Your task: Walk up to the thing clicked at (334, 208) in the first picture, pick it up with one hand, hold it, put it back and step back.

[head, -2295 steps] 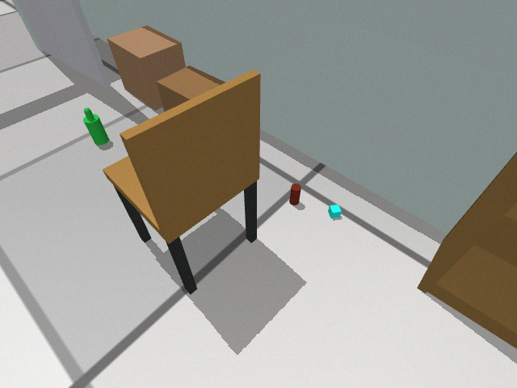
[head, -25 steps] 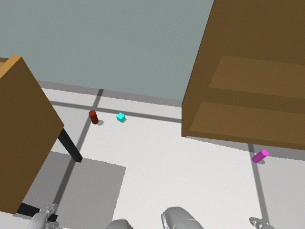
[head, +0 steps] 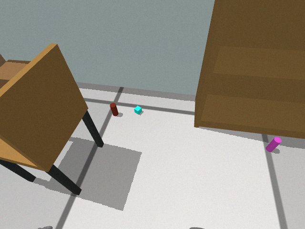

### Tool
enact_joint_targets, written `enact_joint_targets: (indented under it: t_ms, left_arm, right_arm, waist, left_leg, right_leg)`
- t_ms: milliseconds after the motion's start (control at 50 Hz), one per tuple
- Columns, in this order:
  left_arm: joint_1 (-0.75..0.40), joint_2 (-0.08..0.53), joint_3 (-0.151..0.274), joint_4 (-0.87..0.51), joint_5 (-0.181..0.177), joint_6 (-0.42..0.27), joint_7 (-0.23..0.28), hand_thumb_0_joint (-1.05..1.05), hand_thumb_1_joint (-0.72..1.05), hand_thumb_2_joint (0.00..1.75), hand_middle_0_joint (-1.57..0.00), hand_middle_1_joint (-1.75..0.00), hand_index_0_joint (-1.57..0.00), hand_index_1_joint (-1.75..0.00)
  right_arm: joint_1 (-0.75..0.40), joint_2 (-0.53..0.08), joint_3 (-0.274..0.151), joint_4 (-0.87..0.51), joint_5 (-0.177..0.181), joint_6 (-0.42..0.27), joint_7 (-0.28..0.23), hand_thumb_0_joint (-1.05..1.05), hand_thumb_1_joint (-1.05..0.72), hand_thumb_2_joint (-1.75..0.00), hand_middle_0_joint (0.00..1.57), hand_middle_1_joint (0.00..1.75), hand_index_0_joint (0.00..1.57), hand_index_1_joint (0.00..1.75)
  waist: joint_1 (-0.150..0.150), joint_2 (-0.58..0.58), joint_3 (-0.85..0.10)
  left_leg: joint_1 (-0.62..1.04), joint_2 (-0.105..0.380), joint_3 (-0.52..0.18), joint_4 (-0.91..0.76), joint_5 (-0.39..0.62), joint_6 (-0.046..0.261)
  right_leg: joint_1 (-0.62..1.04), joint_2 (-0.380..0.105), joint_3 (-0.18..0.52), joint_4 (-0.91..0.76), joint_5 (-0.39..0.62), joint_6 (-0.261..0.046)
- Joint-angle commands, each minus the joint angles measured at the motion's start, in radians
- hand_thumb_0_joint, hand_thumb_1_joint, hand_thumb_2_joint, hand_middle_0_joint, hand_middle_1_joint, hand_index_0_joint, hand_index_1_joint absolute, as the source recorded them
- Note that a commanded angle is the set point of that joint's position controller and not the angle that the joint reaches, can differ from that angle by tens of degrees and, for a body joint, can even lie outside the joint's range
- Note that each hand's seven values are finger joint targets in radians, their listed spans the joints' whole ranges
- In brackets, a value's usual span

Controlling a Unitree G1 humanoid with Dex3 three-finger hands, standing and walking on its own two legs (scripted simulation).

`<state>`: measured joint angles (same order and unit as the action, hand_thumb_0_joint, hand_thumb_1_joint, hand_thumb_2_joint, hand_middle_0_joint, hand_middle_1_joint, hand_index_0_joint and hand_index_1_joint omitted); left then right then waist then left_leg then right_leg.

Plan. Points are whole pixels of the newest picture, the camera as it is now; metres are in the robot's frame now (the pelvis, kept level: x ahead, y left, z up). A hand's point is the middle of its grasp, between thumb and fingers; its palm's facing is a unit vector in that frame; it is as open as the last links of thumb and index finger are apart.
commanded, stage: step back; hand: left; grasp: from above
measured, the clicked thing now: (138, 110) +1.10 +0.19 -0.73
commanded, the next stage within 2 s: stand in 0.90 s
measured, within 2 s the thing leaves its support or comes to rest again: neither
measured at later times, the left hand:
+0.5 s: hand out of the picture +0.03 +0.24 -0.13, palm faces +0.06 -0.92 -0.39, open 7.3 cm
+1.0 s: hand out of the picture +0.13 +0.26 -0.14, palm faces +0.02 -0.94 -0.33, open 7.3 cm
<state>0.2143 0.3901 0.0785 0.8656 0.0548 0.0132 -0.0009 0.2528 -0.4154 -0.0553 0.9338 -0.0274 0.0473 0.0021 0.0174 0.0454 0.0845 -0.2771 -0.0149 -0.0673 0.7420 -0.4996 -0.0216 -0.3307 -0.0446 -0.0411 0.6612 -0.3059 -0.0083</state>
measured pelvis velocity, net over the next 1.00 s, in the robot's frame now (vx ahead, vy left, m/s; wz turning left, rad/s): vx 0.05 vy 0.01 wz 0.02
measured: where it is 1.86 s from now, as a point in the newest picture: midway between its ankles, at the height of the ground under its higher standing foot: outside the picture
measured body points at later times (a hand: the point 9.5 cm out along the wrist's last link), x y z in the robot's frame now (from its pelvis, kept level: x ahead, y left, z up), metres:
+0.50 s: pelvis +0.00 -0.03 +0.01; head +0.01 -0.05 +0.46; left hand +0.03 +0.29 -0.10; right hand +0.08 -0.35 -0.12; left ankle +0.03 +0.12 -0.67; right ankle +0.04 -0.12 -0.72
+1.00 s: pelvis +0.05 +0.01 +0.01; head +0.06 +0.02 +0.46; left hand +0.13 +0.31 -0.12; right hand +0.18 -0.28 -0.11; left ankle +0.08 +0.13 -0.72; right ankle +0.04 -0.13 -0.72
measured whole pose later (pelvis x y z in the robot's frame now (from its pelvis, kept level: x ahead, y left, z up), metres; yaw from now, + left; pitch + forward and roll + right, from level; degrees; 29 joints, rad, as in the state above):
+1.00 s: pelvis +0.05 +0.01 +0.01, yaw +1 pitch -3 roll -1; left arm 0.12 0.36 0.01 1.05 0.00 -0.02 -0.01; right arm 0.06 -0.32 0.00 1.04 -0.01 -0.02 0.01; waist 0.02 -0.01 0.07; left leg -0.26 0.04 0.02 0.55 -0.24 -0.01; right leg -0.17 -0.03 -0.02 0.52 -0.30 0.02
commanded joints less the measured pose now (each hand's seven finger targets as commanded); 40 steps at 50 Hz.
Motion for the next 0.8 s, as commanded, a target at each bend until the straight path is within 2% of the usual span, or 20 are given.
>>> enact_joint_targets:
  t_ms: [0,20,40,60,120,180,260,280,300,320,340,360,420,520,620,660,680,700,720,780]
  left_arm:
    - [0.009,0.198,0.043,-0.057,-0.013,-0.006,0.010,0.00,0.90,0.90,-0.20,-0.30,-0.20,-0.30]
    - [0.040,0.119,0.024,-0.063,-0.029,-0.008,0.007,0.00,0.90,0.90,-0.20,-0.30,-0.20,-0.30]
    - [-0.041,0.193,0.045,-0.057,-0.023,-0.014,0.011,0.00,0.90,0.90,-0.20,-0.30,-0.20,-0.30]
    - [-0.109,0.257,0.060,-0.058,-0.023,-0.023,0.005,0.00,0.90,0.90,-0.20,-0.30,-0.20,-0.30]
    - [-0.045,0.206,0.054,-0.013,-0.036,-0.039,-0.019,0.00,0.90,0.90,-0.20,-0.30,-0.20,-0.30]
    - [-0.046,0.194,0.056,0.011,-0.031,-0.045,-0.026,0.00,0.90,0.90,-0.20,-0.30,-0.20,-0.30]
    - [0.103,0.181,0.065,0.077,-0.020,-0.060,-0.009,0.00,0.90,0.90,-0.20,-0.30,-0.20,-0.30]
    - [0.145,0.219,0.076,0.087,-0.009,-0.067,0.001,0.00,0.90,0.90,-0.20,-0.30,-0.20,-0.30]
    - [0.164,0.318,0.096,0.069,0.000,-0.075,0.006,0.00,0.90,0.90,-0.20,-0.30,-0.20,-0.30]
    - [0.065,0.356,0.101,0.037,0.000,-0.073,0.005,0.00,0.90,0.90,-0.20,-0.30,-0.20,-0.30]
    - [0.001,0.352,0.101,0.016,-0.007,-0.074,0.005,0.00,0.90,0.90,-0.20,-0.30,-0.20,-0.30]
    - [-0.003,0.307,0.090,0.014,-0.012,-0.081,0.006,0.00,0.90,0.90,-0.20,-0.30,-0.20,-0.30]
    - [-0.003,0.251,0.071,0.033,-0.024,-0.098,0.009,0.00,0.90,0.90,-0.20,-0.30,-0.20,-0.30]
    - [-0.035,0.253,0.063,0.018,-0.020,-0.098,0.011,0.00,0.90,0.90,-0.20,-0.30,-0.20,-0.30]
    - [-0.023,0.234,0.042,0.029,-0.039,-0.068,0.013,0.00,0.90,0.90,-0.20,-0.30,-0.20,-0.30]
    - [-0.013,0.187,0.020,0.021,-0.048,-0.057,0.014,0.00,0.90,0.90,-0.20,-0.30,-0.20,-0.30]
    - [-0.011,0.158,0.009,0.011,-0.057,-0.054,0.014,0.00,0.90,0.90,-0.20,-0.30,-0.20,-0.30]
    - [-0.010,0.151,0.006,0.029,-0.071,-0.041,0.016,0.00,0.90,0.90,-0.20,-0.30,-0.20,-0.30]
    - [-0.014,0.170,0.011,0.054,-0.066,-0.034,0.020,0.00,0.90,0.90,-0.20,-0.30,-0.20,-0.30]
    - [-0.003,0.179,0.004,0.093,-0.051,-0.044,0.017,0.00,0.90,0.90,-0.20,-0.30,-0.20,-0.30]
  right_arm:
    - [0.045,-0.174,-0.076,-0.028,-0.029,-0.072,-0.006,0.00,-0.90,-0.90,0.20,0.30,0.20,0.30]
    - [0.026,-0.235,-0.088,-0.038,-0.038,-0.077,-0.011,0.00,-0.90,-0.90,0.20,0.30,0.20,0.30]
    - [-0.026,-0.330,-0.094,-0.067,-0.028,-0.076,-0.008,0.00,-0.90,-0.90,0.20,0.30,0.20,0.30]
    - [-0.072,-0.337,-0.097,-0.066,-0.009,-0.080,-0.004,0.00,-0.90,-0.90,0.20,0.30,0.20,0.30]
    - [-0.113,-0.203,-0.058,-0.073,-0.022,-0.092,0.003,0.00,-0.90,-0.90,0.20,0.30,0.20,0.30]
    - [-0.055,-0.226,-0.070,-0.053,-0.017,-0.089,0.010,0.00,-0.90,-0.90,0.20,0.30,0.20,0.30]
    - [-0.101,-0.161,-0.050,-0.077,-0.006,-0.057,0.010,0.00,-0.90,-0.90,0.20,0.30,0.20,0.30]
    - [-0.072,-0.092,-0.030,-0.085,0.001,-0.054,0.005,0.00,-0.90,-0.90,0.20,0.30,0.20,0.30]
    - [-0.090,-0.067,-0.019,-0.114,-0.001,-0.058,-0.002,0.00,-0.90,-0.90,0.20,0.30,0.20,0.30]
    - [-0.089,-0.159,-0.048,-0.094,-0.009,-0.052,-0.011,0.00,-0.90,-0.90,0.20,0.30,0.20,0.30]
    - [-0.037,-0.199,-0.062,-0.073,-0.007,-0.056,-0.009,0.00,-0.90,-0.90,0.20,0.30,0.20,0.30]
    - [-0.033,-0.208,-0.062,-0.057,-0.001,-0.061,-0.003,0.00,-0.90,-0.90,0.20,0.30,0.20,0.30]
    - [0.017,-0.157,-0.057,-0.016,-0.006,-0.061,0.007,0.00,-0.90,-0.90,0.20,0.30,0.20,0.30]
    - [-0.006,-0.126,-0.044,-0.024,-0.011,-0.056,0.013,0.00,-0.90,-0.90,0.20,0.30,0.20,0.30]
    - [-0.026,-0.102,-0.034,-0.003,-0.003,-0.073,-0.004,0.00,-0.90,-0.90,0.20,0.30,0.20,0.30]
    - [-0.003,-0.139,-0.044,0.018,-0.003,-0.083,-0.018,0.00,-0.90,-0.90,0.20,0.30,0.20,0.30]
    - [-0.015,-0.192,-0.052,0.012,-0.008,-0.088,-0.023,0.00,-0.90,-0.90,0.20,0.30,0.20,0.30]
    - [-0.090,-0.230,-0.048,-0.007,0.002,-0.088,-0.022,0.00,-0.90,-0.90,0.20,0.30,0.20,0.30]
    - [-0.133,-0.247,-0.051,-0.009,0.007,-0.082,-0.018,0.00,-0.90,-0.90,0.20,0.30,0.20,0.30]
    - [-0.199,-0.182,-0.027,-0.002,0.008,-0.066,-0.015,0.00,-0.90,-0.90,0.20,0.30,0.20,0.30]
  waist:
    - [-0.018,-0.072,-0.124]
    - [-0.004,0.158,-0.104]
    - [-0.031,0.124,-0.010]
    - [-0.037,0.130,0.082]
    - [0.005,0.105,0.075]
    - [-0.033,0.132,0.036]
    - [0.056,0.050,-0.032]
    - [0.070,-0.116,-0.040]
    - [0.088,-0.275,-0.033]
    - [0.062,-0.170,0.045]
    - [0.028,-0.159,0.088]
    - [0.014,-0.096,0.095]
    - [-0.001,-0.086,0.011]
    - [0.003,-0.172,-0.024]
    - [-0.003,-0.184,-0.091]
    - [-0.015,-0.094,-0.136]
    - [-0.006,0.030,-0.187]
    - [0.016,0.065,-0.171]
    - [0.012,0.104,-0.155]
    - [0.031,0.087,-0.119]
  left_leg:
    - [0.283,0.027,-0.075,-0.447,0.087,0.058]
    - [0.337,0.221,-0.400,-0.523,-0.109,0.122]
    - [0.112,0.358,-0.575,-0.563,-0.387,0.239]
    - [-0.091,0.403,-0.578,-0.605,-0.449,0.287]
    - [-0.007,0.207,-0.240,-0.502,-0.129,0.193]
    - [-0.009,0.201,-0.216,-0.477,-0.116,0.193]
    - [-0.208,0.128,-0.084,-0.237,-0.163,0.129]
    - [-0.309,0.051,-0.028,-0.037,-0.138,0.088]
    - [-0.436,-0.084,0.007,0.196,-0.113,0.051]
    - [-0.365,-0.019,-0.094,0.282,-0.090,0.047]
    - [-0.343,0.019,-0.090,0.292,-0.055,0.045]
    - [-0.342,0.038,-0.105,0.296,0.006,0.046]
    - [-0.229,0.027,-0.100,0.237,0.132,0.033]
    - [-0.148,0.067,-0.018,0.021,0.115,0.008]
    - [0.023,0.017,0.120,-0.234,0.280,0.030]
    - [0.124,0.072,0.031,-0.294,0.493,0.064]
    - [0.144,0.217,-0.149,-0.305,0.638,0.113]
    - [0.064,0.285,-0.237,-0.324,0.555,0.204]
    - [-0.005,0.316,-0.241,-0.329,0.468,0.244]
    - [-0.041,0.224,-0.112,-0.327,0.347,0.134]
  right_leg:
    - [-0.083,-0.108,0.166,0.021,-0.194,-0.083]
    - [-0.294,0.015,0.045,0.217,-0.242,-0.022]
    - [-0.329,0.007,0.042,0.249,-0.244,-0.003]
    - [-0.211,-0.050,0.106,0.279,-0.224,-0.014]
    - [-0.148,-0.012,0.053,0.157,-0.113,-0.021]
    - [-0.063,0.024,-0.001,0.056,-0.119,-0.006]
    - [0.290,0.073,-0.026,-0.176,-0.023,-0.018]
    - [0.356,-0.036,0.185,-0.285,-0.180,-0.039]
    - [0.307,-0.283,0.613,-0.498,-0.531,-0.136]
    - [0.104,-0.386,0.715,-0.546,-0.708,-0.201]
    - [0.046,-0.393,0.701,-0.540,-0.706,-0.237]
    - [0.064,-0.340,0.605,-0.518,-0.596,-0.221]
    - [0.070,-0.201,0.335,-0.455,-0.335,-0.119]
    - [0.080,-0.220,0.207,-0.379,-0.111,-0.161]
    - [0.124,-0.186,0.097,-0.126,0.506,-0.123]
    - [0.096,-0.136,0.070,-0.007,0.495,-0.064]
    - [0.067,-0.060,0.031,0.065,0.358,-0.021]
    - [0.075,0.027,0.004,0.070,0.077,-0.003]
    - [0.125,0.020,0.012,0.046,-0.119,-0.015]
    - [0.168,-0.010,0.039,-0.106,0.017,-0.028]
